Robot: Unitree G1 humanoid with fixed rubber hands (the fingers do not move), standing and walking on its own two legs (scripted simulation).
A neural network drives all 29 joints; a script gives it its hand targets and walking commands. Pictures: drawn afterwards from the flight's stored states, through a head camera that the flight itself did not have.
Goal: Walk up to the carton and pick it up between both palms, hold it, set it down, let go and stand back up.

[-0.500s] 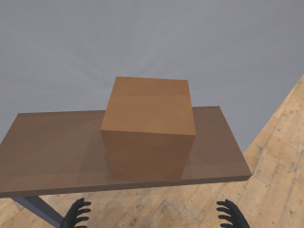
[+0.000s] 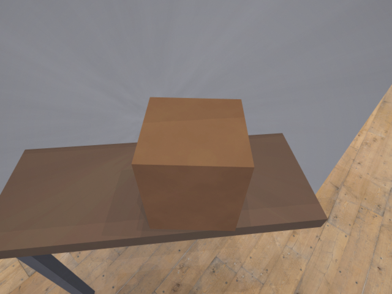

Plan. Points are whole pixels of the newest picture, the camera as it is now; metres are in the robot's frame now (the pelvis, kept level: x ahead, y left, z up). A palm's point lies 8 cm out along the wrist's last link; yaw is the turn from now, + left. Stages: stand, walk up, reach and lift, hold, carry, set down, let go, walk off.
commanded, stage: stand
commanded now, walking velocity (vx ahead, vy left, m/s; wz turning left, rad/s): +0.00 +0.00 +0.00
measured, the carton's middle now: (193, 166) +0.41 +0.01 +0.04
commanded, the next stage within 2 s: none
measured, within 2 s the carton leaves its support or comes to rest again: neither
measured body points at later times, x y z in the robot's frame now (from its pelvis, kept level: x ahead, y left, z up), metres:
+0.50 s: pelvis +0.00 +0.01 +0.00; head -0.01 +0.01 +0.45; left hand -0.03 +0.23 -0.15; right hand -0.03 -0.21 -0.15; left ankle +0.00 +0.10 -0.74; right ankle +0.02 -0.12 -0.74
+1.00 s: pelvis -0.01 +0.02 +0.00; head -0.01 +0.01 +0.45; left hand -0.06 +0.22 -0.16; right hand -0.06 -0.19 -0.16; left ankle +0.00 +0.10 -0.74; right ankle +0.02 -0.12 -0.74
